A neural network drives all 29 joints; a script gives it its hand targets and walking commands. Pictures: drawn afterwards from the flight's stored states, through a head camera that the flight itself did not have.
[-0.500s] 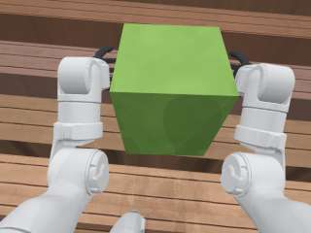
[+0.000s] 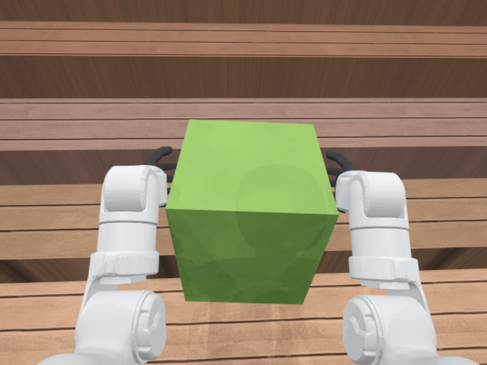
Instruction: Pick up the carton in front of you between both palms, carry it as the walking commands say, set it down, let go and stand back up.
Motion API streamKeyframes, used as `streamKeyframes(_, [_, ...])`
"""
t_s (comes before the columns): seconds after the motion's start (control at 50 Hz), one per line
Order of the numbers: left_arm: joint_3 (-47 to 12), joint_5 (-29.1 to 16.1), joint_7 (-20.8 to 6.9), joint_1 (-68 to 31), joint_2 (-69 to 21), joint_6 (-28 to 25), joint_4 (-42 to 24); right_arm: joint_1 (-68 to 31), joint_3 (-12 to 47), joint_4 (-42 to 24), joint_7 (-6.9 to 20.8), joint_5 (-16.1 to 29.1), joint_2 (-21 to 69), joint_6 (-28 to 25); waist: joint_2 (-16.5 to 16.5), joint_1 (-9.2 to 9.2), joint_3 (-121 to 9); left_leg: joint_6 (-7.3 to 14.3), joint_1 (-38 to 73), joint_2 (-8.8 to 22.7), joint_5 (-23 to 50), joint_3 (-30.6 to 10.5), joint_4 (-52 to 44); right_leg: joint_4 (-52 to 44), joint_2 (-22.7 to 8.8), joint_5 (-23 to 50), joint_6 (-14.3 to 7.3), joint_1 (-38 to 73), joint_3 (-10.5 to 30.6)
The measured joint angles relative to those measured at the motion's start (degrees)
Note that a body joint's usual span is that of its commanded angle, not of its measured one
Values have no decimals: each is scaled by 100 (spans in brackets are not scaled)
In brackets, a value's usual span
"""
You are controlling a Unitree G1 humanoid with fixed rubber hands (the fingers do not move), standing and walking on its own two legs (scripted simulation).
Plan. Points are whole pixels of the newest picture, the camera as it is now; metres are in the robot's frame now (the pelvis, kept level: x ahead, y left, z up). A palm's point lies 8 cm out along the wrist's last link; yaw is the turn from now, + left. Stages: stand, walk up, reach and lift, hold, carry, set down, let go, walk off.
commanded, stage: carry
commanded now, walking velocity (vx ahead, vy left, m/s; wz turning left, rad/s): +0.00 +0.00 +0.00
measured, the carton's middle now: (247, 214) +0.35 +0.01 +0.05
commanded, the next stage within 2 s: none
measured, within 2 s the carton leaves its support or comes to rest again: neither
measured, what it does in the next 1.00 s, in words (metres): stands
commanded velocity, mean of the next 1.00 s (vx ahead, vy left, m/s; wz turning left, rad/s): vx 0.00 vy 0.00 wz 0.00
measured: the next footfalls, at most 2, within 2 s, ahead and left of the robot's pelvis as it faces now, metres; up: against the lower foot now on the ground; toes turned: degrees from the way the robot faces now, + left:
none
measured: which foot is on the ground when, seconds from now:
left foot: down 0.00-1.00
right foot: down 0.00-1.00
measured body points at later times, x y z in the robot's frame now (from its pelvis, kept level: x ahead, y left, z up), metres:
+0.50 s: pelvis -0.01 -0.03 +0.00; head -0.04 -0.03 +0.45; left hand +0.34 +0.13 +0.12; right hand +0.34 -0.18 +0.12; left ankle +0.03 +0.08 -0.73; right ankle +0.03 -0.11 -0.73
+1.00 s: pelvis -0.01 -0.02 +0.00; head -0.03 -0.02 +0.45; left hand +0.35 +0.13 +0.12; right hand +0.35 -0.17 +0.12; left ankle +0.03 +0.08 -0.73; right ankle +0.03 -0.11 -0.73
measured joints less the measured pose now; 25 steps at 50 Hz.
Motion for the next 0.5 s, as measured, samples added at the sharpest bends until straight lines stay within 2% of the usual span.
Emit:
streamKeyframes(0.06, [-64,-67,17,68,-23,-87,-388,-20,17,-381,-67,26,-14,-5,31,12,27,-33,-121,67,-5,-28,97,6,61,41,-38,-78,-34])
streamKeyframes(0.12, [-49,-52,18,153,-68,-138,-489,5,-21,-433,-68,8,22,-45,31,-12,-121,-75,-199,127,-40,-61,184,18,116,38,-71,-119,-69])
streamKeyframes(0.28, [-173,11,15,479,-113,-208,-8,353,61,112,-37,53,10,-188,68,-73,-539,-162,-84,217,-168,-122,314,50,203,-53,-146,47,-126])
streamKeyframes(0.5, [-218,-68,15,343,-10,-253,133,199,205,265,-35,126,-114,-220,131,-13,-499,-205,-183,286,-4,-130,226,-88,275,137,-213,-37,-143])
